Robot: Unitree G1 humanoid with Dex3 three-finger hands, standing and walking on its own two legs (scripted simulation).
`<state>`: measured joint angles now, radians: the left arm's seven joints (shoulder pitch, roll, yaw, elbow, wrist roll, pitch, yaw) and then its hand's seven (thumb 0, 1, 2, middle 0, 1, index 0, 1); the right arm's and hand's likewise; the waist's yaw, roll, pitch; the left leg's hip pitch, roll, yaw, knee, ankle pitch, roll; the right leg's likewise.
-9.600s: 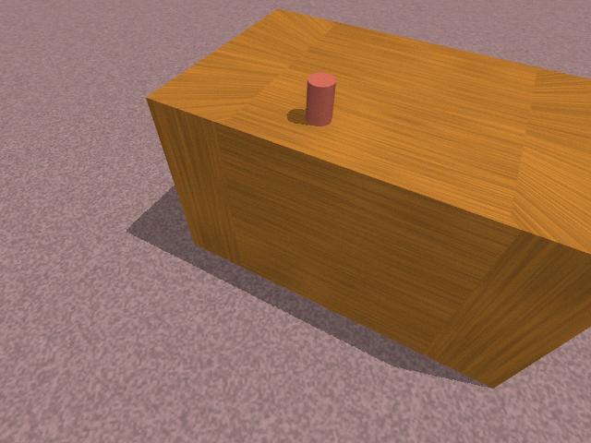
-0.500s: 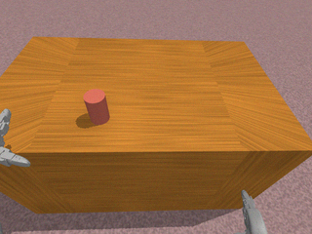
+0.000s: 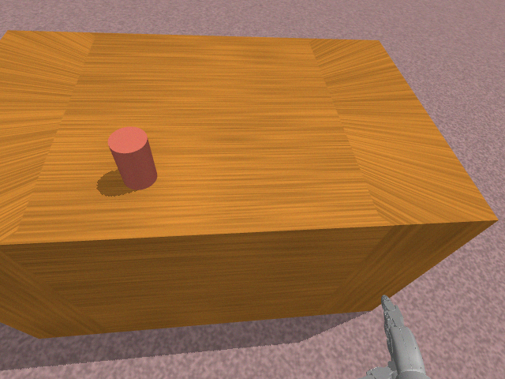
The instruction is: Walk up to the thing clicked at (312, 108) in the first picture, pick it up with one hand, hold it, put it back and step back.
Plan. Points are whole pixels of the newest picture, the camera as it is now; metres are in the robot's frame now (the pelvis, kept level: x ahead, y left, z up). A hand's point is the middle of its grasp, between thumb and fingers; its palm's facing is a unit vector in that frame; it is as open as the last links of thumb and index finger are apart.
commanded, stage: go down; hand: left
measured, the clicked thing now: (134, 159) +0.52 +0.21 +0.00
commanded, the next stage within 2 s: approach in 1.52 s
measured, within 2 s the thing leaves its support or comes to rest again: neither
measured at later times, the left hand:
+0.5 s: hand out of the picture +0.38 +0.38 +0.13, palm faces +0.19 -0.98 -0.01, open 17.6 cm
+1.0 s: hand out of the picture +0.41 +0.39 +0.13, palm faces +0.20 -0.98 -0.01, open 17.6 cm
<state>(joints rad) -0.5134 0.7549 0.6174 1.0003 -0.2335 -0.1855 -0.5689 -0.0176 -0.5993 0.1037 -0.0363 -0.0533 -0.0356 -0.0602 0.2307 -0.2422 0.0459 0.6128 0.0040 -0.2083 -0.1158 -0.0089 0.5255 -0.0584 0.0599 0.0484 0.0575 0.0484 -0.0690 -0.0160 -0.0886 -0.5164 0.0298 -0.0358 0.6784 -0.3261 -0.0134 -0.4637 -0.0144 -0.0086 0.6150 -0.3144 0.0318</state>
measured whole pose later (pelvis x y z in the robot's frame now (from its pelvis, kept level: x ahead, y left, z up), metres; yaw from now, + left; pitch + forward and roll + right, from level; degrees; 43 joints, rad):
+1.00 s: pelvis +0.00 +0.01 -0.02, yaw -1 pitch +15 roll -3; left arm -0.69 0.92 0.66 1.13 -0.17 -0.14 -0.59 -0.02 -0.59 0.10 -0.05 -0.05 -0.04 -0.06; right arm 0.28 -0.25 0.06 0.46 0.00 -0.20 -0.11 -0.01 0.52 -0.06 0.06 0.05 0.06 0.05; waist -0.11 -0.01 -0.13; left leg -0.72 0.04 -0.05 0.87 -0.41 -0.01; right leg -0.66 0.00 -0.02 0.77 -0.39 0.04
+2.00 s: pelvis -0.01 +0.02 -0.05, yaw -1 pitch +19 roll -4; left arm -0.79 0.82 0.55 1.18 -0.16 -0.19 -0.49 -0.02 -0.59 0.09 -0.04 -0.06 -0.03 -0.07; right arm 0.32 -0.26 0.07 0.29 -0.02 -0.17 -0.04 -0.01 0.55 -0.05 0.06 0.05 0.06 0.05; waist -0.14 -0.01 -0.14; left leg -0.90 0.04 -0.06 1.02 -0.46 0.00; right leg -0.82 0.00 -0.02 0.91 -0.42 0.05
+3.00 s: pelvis -0.01 +0.00 -0.06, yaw -3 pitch +22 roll -3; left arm -0.82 0.50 0.45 1.06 -0.07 -0.33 -0.06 -0.02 -0.49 0.10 -0.27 -0.15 -0.27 -0.15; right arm 0.37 -0.24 -0.02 0.03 -0.05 0.02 0.04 -0.01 0.52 -0.05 0.06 0.05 0.06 0.05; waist -0.20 0.01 -0.13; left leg -0.99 0.05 -0.04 1.11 -0.50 -0.01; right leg -0.94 0.02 0.00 1.04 -0.47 0.04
